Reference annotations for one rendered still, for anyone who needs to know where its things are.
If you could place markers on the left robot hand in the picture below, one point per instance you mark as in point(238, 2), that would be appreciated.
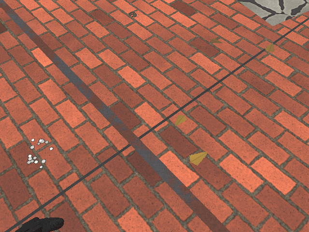
point(47, 224)

